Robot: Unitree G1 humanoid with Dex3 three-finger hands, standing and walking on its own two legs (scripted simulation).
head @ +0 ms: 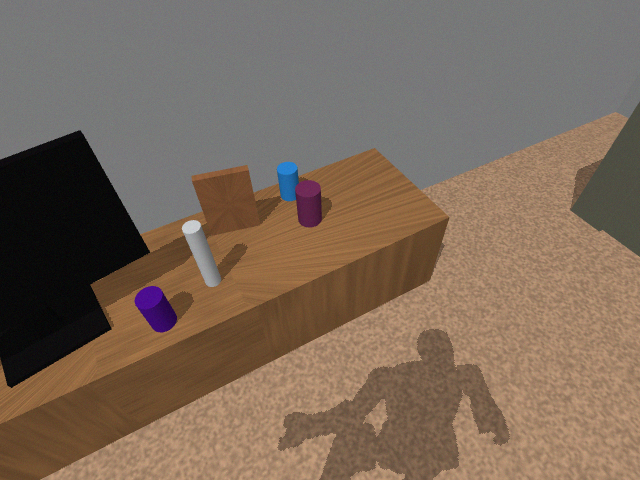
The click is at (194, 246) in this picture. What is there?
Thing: slim round
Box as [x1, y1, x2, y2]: [182, 220, 220, 286]
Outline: 188,221 182,226 182,230 206,284 208,286 214,286 219,283 220,276 203,231 198,221
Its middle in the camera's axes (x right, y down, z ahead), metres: -0.30 +0.05 +1.02
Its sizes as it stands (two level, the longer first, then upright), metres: 0.045 0.045 0.225
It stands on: a support 0.35 m high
